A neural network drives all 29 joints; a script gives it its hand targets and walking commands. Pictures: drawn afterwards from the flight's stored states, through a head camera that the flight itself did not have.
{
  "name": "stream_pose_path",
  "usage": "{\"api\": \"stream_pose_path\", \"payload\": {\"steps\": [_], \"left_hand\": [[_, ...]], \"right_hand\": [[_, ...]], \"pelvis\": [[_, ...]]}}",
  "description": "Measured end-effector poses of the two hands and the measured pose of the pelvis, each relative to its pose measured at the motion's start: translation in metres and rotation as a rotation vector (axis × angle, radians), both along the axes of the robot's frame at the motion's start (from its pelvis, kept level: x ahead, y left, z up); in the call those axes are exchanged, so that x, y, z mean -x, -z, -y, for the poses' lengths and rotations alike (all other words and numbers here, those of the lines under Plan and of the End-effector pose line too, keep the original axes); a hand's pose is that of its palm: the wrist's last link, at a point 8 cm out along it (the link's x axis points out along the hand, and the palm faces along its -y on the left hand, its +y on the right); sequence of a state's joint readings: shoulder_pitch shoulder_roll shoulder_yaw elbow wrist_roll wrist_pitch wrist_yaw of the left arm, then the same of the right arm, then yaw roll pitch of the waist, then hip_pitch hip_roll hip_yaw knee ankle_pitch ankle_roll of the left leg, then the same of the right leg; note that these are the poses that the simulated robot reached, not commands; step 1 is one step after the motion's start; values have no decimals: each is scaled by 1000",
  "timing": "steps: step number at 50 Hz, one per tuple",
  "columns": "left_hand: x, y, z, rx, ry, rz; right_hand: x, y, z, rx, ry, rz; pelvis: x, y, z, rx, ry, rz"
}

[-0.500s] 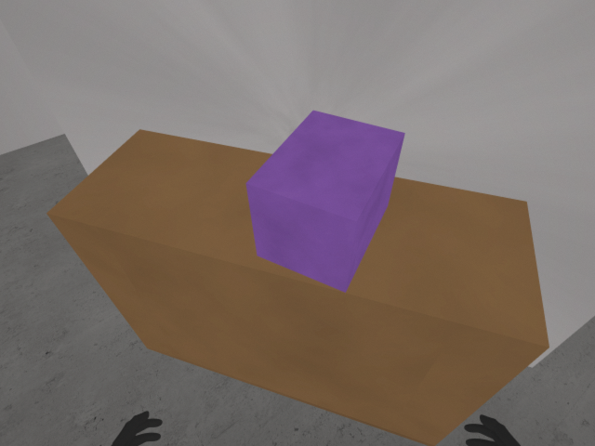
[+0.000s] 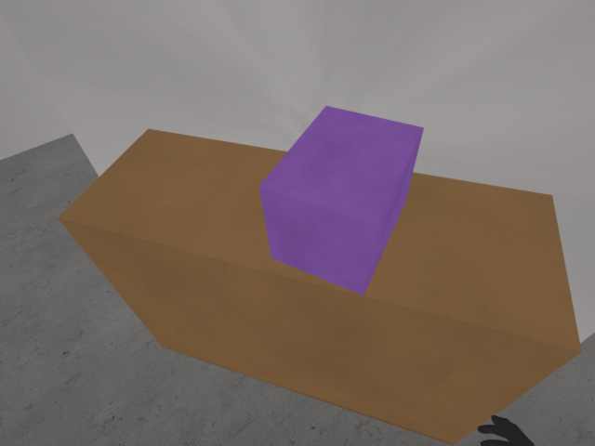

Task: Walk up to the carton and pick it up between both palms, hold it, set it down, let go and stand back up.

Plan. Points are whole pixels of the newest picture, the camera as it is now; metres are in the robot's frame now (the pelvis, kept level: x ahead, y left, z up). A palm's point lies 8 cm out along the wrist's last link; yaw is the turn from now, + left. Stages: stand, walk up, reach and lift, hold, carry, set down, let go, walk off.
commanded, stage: walk up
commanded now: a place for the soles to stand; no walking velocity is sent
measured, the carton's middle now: (344, 196) +0.52 -0.06 +0.02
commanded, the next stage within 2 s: none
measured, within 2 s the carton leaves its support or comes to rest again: neither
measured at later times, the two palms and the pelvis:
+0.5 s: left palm (92, 364) +0.27 +0.36 -0.09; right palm out of the picture +0.08 -0.14 -0.16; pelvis +0.09 +0.13 -0.03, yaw -13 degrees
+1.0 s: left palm (75, 309) +0.38 +0.43 -0.10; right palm out of the picture +0.13 -0.06 -0.10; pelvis +0.13 +0.24 -0.02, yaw -27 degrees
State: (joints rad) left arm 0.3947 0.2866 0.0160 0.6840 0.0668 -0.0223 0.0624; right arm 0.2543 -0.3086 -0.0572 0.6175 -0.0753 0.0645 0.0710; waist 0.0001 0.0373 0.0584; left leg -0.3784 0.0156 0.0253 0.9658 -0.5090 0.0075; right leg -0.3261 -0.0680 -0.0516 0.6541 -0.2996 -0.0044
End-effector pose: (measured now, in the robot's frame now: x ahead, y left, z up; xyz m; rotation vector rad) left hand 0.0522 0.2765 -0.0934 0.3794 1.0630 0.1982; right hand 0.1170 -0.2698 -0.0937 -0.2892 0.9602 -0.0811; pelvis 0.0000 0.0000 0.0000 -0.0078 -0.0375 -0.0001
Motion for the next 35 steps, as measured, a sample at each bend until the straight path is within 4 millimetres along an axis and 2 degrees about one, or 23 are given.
{"api": "stream_pose_path", "payload": {"steps": [3,5,7,9,11,14,19,21,23,25,27,32,35], "left_hand": [[26,1,-28,-48,-37,-92],[36,2,-49,-68,-57,-136],[37,6,-70,-78,-65,-163],[28,14,-92,-81,-56,-176],[7,23,-107,-77,-40,-170],[-47,25,-110,-58,20,-114],[-153,7,-89,-7,178,63],[-187,0,-79,4,232,137],[-211,-1,-76,-2,275,188],[-223,-3,-79,-18,298,197],[-227,-5,-91,-38,296,183],[-225,-5,-134,-64,277,111],[-232,2,-164,-51,276,79]], "right_hand": [[-13,-2,-10,4,-1,24],[-22,-2,-23,0,0,39],[-31,-1,-39,-8,6,56],[-35,4,-56,-9,18,79],[-28,14,-71,-9,54,81],[-5,26,-88,-26,160,32],[35,40,-108,-49,293,-93],[43,48,-113,-57,317,-134],[43,58,-118,-63,318,-164],[37,62,-125,-64,310,-189],[24,61,-131,-58,305,-191],[-30,46,-152,-53,287,-97],[-62,38,-172,-54,281,-21]], "pelvis": [[-6,2,-16,7,7,3],[-11,4,-30,9,16,6],[-18,8,-45,8,28,10],[-26,16,-63,1,43,10],[-34,25,-78,-17,75,17],[-46,25,-92,-22,128,27],[-66,18,-108,-23,192,25],[-76,21,-112,-21,214,18],[-83,26,-117,-5,227,18],[-90,28,-125,7,232,20],[-98,26,-135,11,243,24],[-116,20,-165,8,266,26],[-126,23,-187,-8,292,22]]}}
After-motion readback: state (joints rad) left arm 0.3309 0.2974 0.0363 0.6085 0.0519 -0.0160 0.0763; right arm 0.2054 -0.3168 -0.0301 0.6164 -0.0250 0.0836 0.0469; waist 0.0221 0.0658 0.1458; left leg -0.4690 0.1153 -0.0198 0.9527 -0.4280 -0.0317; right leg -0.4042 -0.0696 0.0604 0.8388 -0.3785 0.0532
